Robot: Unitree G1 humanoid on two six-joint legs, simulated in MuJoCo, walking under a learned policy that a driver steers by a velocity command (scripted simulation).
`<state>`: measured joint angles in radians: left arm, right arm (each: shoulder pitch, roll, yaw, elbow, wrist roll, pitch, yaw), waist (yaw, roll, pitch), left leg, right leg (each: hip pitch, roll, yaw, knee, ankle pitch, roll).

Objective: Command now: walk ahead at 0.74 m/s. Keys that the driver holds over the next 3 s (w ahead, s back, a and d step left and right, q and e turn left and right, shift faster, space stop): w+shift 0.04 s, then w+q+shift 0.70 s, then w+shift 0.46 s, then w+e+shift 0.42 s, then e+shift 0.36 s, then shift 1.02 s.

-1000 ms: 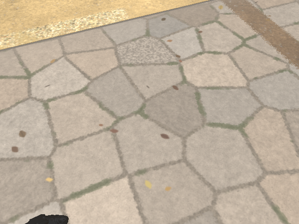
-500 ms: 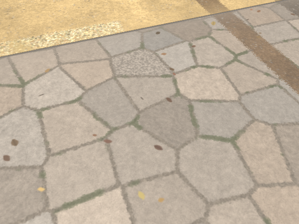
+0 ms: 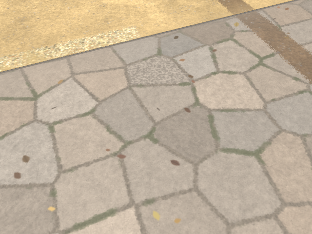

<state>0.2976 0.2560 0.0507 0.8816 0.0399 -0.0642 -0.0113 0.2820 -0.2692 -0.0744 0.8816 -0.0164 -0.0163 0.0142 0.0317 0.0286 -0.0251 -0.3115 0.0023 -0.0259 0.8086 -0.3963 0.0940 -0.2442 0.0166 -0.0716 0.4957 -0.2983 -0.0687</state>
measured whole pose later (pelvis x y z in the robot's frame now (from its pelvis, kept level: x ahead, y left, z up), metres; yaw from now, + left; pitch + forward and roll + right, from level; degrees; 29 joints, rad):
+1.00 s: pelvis +0.79 +0.21 -0.01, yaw +39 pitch +1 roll -2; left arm 0.25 0.29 0.05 0.79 0.05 -0.09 0.00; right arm 0.28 -0.33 -0.06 0.83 -0.03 -0.07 0.02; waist 0.00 0.03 0.03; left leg -0.37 -0.07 -0.08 1.31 -0.29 0.12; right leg -0.32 0.03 -0.05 0.53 -0.23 -0.02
